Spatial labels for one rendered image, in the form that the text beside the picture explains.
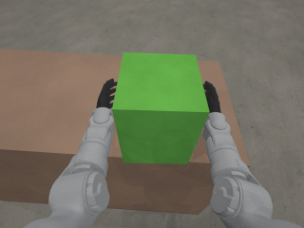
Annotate pedestal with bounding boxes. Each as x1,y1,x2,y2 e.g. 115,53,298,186
0,48,251,215

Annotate robot right upper arm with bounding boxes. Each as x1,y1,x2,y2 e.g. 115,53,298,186
210,176,303,228

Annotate carton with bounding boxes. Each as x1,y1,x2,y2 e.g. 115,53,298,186
112,52,210,164

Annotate robot right hand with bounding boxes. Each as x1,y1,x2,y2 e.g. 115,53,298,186
203,81,221,113

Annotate robot left upper arm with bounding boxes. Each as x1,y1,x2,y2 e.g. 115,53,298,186
23,170,110,228

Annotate robot left forearm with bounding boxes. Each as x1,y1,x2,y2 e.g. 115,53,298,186
48,107,115,210

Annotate robot right forearm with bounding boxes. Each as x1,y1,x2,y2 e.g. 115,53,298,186
202,112,261,186

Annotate robot left hand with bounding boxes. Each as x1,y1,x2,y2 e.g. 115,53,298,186
96,78,118,109

